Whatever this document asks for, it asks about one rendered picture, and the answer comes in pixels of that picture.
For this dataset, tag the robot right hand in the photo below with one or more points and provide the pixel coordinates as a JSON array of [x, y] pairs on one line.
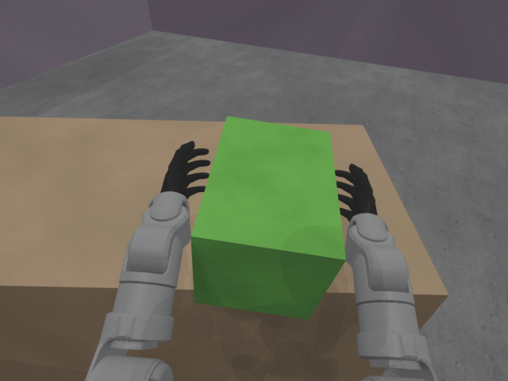
[[363, 200]]

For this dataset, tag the left robot upper arm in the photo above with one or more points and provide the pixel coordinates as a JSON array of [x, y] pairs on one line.
[[129, 368]]

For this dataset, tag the robot left hand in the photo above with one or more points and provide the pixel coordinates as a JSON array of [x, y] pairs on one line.
[[176, 178]]

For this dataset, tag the carton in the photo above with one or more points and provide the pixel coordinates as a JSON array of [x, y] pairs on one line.
[[268, 235]]

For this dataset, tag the pedestal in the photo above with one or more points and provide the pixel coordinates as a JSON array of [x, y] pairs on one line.
[[72, 193]]

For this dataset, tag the robot left forearm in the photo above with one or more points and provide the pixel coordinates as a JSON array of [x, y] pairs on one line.
[[142, 310]]

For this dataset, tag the robot right forearm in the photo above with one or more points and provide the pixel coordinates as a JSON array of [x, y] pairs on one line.
[[389, 335]]

